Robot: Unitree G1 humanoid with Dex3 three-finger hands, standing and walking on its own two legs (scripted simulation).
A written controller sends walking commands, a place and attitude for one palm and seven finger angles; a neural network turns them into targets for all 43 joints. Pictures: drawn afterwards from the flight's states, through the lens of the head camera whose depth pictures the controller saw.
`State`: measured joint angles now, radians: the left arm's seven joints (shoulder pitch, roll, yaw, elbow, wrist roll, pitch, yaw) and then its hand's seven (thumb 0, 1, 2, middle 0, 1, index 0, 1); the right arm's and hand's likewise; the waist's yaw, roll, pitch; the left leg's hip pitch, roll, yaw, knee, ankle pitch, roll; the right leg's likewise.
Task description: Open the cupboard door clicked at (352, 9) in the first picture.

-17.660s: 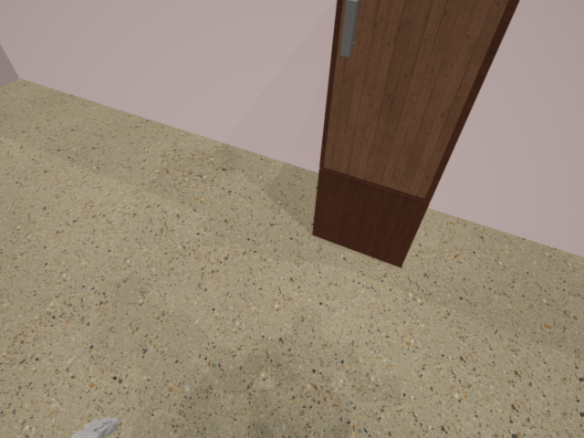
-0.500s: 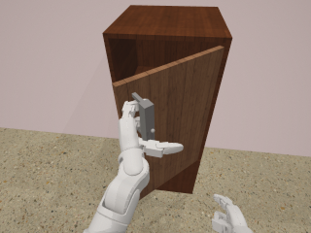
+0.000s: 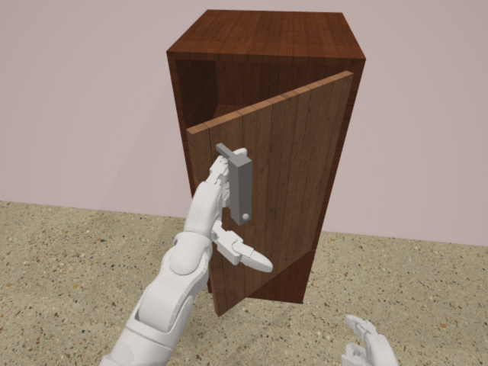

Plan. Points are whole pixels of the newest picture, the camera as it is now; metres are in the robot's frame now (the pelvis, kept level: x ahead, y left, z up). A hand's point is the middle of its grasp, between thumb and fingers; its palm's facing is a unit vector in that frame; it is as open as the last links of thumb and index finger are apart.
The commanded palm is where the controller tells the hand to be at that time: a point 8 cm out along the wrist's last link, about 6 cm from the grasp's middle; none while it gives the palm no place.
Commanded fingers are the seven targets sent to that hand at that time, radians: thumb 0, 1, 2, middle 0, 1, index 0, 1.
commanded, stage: slide the hand sideways off the handle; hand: left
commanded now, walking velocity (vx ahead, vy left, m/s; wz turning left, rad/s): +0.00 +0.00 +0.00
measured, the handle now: (232, 183) +0.36 +0.06 +0.16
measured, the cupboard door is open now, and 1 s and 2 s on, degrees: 44 45 45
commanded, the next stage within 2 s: draw the hand back to the body in 1.00 s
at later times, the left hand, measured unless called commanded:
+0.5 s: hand (231, 228) +0.27 +0.05 +0.15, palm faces -0.11 -0.99 -0.02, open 16.3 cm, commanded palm +0.23 +0.11 +0.15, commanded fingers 0.00 -0.50 0.30 -0.15 -0.30 -0.15 -0.30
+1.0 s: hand (183, 259) +0.22 +0.11 +0.15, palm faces -0.03 -1.00 -0.06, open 16.3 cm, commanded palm +0.19 +0.16 +0.15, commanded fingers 0.00 -0.50 0.30 -0.15 -0.30 -0.15 -0.30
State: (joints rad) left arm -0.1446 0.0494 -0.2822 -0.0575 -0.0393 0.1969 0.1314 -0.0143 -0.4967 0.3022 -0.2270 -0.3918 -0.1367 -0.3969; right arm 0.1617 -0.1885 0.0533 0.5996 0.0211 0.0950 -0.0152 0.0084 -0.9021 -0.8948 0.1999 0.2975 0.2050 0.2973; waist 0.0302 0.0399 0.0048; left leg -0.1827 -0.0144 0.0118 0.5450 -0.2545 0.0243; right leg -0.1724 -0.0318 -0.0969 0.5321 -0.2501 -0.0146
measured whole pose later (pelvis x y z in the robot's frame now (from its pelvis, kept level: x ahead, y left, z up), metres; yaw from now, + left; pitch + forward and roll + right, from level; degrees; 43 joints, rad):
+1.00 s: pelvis +0.04 -0.03 +0.00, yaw +0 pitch -3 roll -1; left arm 0.55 0.19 0.02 -0.61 -0.20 0.13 -0.13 -0.01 -0.50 0.30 -0.16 -0.31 -0.15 -0.31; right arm 0.23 -0.23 0.06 0.51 0.04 -0.08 -0.04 0.01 -0.90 -0.89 0.20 0.30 0.20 0.30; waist 0.05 0.06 -0.05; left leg -0.19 0.03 0.00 0.58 -0.33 -0.01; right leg -0.17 0.01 -0.11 0.54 -0.32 -0.04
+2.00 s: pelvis +0.04 +0.00 +0.01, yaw -1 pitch -5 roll -1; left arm 0.50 0.30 0.19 -0.47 -0.04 -0.08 0.12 -0.01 0.08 0.55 -0.18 -0.30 -0.18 -0.30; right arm 0.21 -0.21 0.05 0.63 0.00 -0.14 -0.08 0.01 -0.90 -0.89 0.20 0.30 0.21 0.30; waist 0.07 0.06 0.03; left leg -0.11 0.00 0.02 0.46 -0.27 0.02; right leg -0.09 -0.01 -0.08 0.41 -0.24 -0.01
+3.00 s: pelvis +0.02 +0.00 +0.01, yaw -2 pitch -1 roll -1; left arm 0.50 0.36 0.37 -0.40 -0.05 -0.15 0.11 0.01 0.89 0.90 -0.21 -0.30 -0.21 -0.30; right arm 0.16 -0.24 0.00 0.60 0.01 -0.04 -0.07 0.01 -0.90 -0.89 0.20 0.30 0.21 0.30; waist 0.02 0.06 0.04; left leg -0.19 0.02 0.03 0.45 -0.23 0.01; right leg -0.17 0.01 -0.07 0.37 -0.18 -0.02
